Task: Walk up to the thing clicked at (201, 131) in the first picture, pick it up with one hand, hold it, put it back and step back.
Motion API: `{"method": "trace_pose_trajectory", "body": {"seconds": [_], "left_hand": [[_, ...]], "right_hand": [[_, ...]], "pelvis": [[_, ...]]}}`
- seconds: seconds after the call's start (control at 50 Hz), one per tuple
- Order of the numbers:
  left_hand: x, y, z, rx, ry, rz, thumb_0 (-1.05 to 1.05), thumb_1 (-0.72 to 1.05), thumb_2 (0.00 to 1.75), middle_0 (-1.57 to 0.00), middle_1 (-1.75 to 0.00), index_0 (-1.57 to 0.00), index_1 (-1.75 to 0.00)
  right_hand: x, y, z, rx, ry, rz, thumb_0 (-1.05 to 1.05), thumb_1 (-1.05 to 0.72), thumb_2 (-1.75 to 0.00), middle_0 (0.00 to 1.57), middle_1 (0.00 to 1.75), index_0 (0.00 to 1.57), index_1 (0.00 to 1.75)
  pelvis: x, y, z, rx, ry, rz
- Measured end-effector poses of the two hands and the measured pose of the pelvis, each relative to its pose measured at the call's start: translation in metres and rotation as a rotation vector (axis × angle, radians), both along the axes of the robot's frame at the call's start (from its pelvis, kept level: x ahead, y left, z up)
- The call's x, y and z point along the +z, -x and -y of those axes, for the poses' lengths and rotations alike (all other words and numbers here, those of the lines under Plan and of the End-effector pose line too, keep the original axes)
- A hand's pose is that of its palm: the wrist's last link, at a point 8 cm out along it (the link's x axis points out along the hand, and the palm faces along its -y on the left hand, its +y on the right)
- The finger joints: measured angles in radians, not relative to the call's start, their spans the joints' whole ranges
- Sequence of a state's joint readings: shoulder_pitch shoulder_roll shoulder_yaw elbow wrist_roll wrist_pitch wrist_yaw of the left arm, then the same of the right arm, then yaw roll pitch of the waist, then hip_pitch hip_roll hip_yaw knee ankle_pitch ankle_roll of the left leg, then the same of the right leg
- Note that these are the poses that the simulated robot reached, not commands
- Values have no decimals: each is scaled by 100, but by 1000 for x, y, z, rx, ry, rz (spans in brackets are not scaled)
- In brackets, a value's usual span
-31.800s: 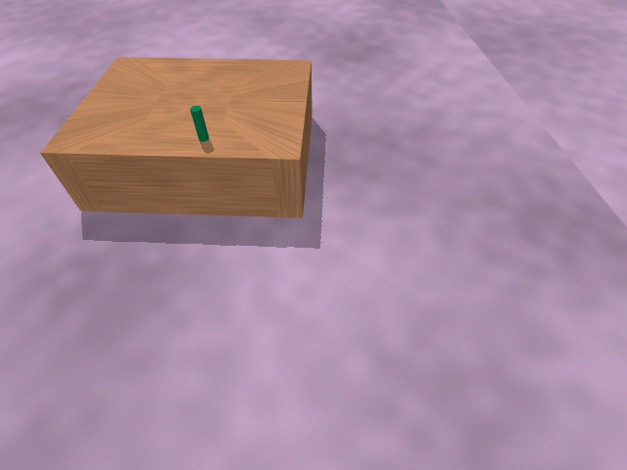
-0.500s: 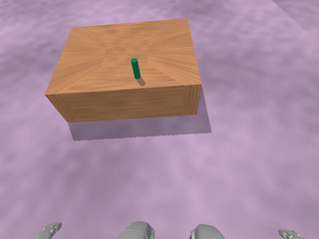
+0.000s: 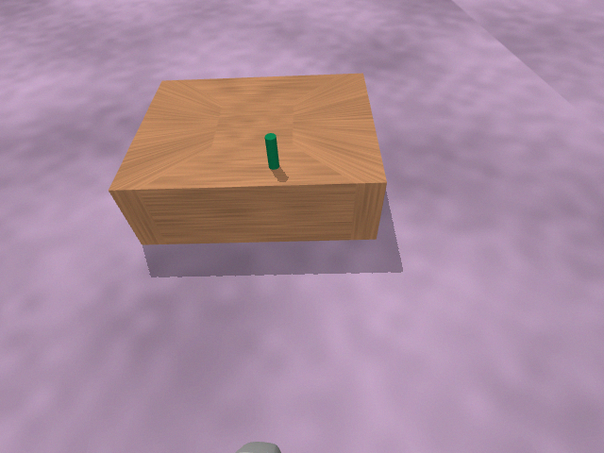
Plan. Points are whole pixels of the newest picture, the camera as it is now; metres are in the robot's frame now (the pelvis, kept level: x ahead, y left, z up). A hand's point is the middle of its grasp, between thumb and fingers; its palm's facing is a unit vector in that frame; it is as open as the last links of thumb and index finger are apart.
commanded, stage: step back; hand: left
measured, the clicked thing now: (272, 152) +1.13 +0.20 -0.37
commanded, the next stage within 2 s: stand in 0.56 s
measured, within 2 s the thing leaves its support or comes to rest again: neither
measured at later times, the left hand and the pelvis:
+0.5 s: hand (142, 424) +0.17 +0.28 -0.14, palm faces -0.02 -0.93 -0.37, open 7.4 cm; pelvis +0.06 +0.03 +0.00, yaw -1 degrees
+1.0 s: hand (141, 448) +0.14 +0.27 -0.14, palm faces -0.04 -0.94 -0.34, open 7.4 cm; pelvis +0.05 +0.02 +0.02, yaw -1 degrees
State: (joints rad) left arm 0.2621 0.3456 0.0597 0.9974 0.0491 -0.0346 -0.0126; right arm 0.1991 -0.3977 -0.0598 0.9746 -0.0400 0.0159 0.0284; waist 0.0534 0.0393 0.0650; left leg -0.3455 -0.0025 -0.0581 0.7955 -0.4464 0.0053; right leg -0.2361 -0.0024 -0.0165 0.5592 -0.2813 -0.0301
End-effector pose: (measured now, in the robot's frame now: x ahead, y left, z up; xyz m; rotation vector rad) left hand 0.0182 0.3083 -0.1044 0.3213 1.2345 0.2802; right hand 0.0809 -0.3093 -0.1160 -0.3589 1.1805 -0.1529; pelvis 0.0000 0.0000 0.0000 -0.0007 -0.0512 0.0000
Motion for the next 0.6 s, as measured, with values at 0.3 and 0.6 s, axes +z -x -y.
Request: {"method": "trace_pose_trajectory", "body": {"seconds": [0.3,0.6], "left_hand": [[-10,-83,-26,-71,-6,40,0,90,90,-21,-30,-20,-30],[0,-165,-18,-114,30,139,0,90,90,-21,-30,-20,-30]], "right_hand": [[-2,-14,-24,-63,4,-6,1,-91,-90,20,30,21,30],[4,-62,-42,-70,-11,25,1,-91,-90,20,30,21,30]], "pelvis": [[-5,-35,-17,-19,11,-3],[3,-62,-29,-26,-2,-16]]}}
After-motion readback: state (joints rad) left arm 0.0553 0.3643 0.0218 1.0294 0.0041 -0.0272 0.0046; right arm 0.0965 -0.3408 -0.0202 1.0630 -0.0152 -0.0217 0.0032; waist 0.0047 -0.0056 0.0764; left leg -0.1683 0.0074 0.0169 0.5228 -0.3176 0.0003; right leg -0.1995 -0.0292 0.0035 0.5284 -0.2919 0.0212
